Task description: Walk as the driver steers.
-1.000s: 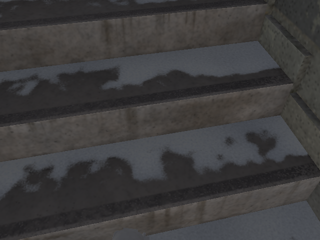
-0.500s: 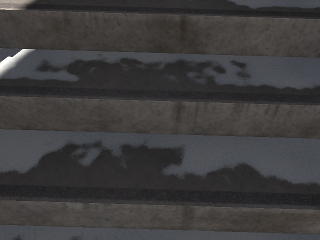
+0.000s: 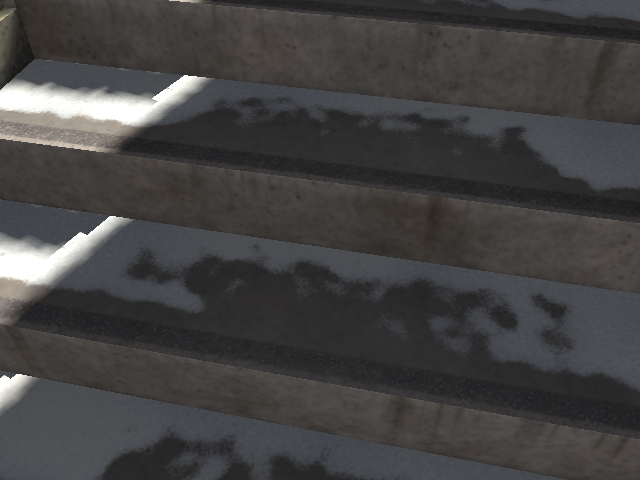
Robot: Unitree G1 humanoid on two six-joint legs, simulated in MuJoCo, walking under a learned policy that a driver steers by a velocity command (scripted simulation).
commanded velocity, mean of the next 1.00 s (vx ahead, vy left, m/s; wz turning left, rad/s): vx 0.06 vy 0.00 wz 0.02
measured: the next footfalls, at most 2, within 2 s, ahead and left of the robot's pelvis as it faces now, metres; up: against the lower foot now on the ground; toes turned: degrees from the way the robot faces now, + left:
left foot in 0.30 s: +0.17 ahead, +0.14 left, +0.00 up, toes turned +4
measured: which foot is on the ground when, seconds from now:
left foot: up 0.00-0.28, down 0.30-1.00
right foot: down 0.00-1.00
